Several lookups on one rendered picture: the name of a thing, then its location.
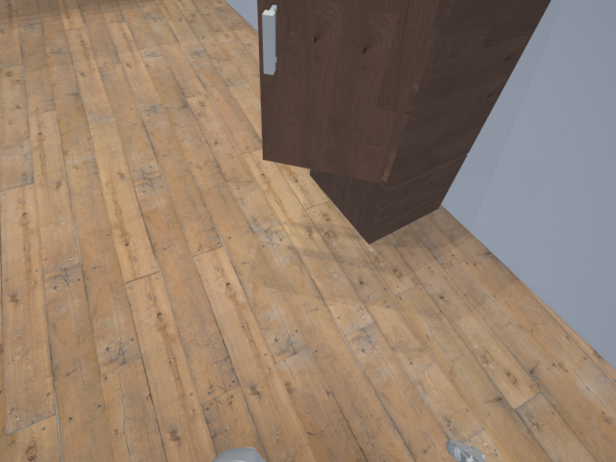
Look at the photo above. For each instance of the cupboard door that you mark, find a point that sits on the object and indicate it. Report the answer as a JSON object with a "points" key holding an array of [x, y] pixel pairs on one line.
{"points": [[343, 76]]}

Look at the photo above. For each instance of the robot right hand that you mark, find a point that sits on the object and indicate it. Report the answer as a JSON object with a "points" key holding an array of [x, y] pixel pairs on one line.
{"points": [[464, 453]]}

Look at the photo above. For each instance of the handle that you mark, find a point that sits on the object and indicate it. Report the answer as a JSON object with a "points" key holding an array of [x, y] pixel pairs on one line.
{"points": [[268, 21]]}

